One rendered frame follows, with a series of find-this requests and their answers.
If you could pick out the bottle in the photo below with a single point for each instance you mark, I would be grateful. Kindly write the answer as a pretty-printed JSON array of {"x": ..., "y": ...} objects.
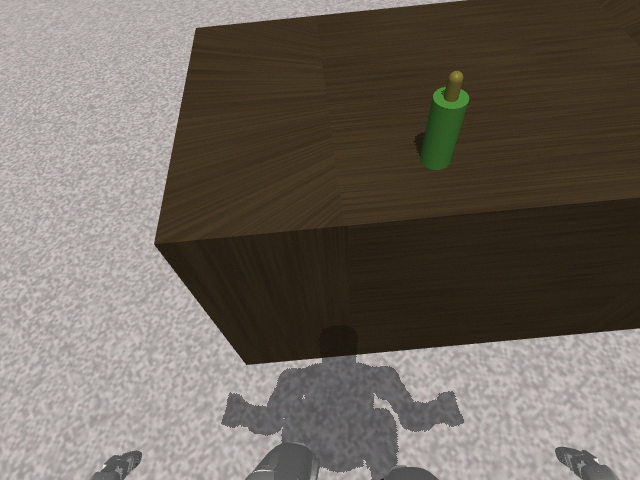
[{"x": 445, "y": 119}]

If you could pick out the left robot hand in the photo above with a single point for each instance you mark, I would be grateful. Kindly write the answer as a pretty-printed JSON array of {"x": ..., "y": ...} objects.
[{"x": 118, "y": 467}]

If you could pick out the right robot hand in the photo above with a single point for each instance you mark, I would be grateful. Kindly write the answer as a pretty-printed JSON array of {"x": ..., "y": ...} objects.
[{"x": 584, "y": 464}]

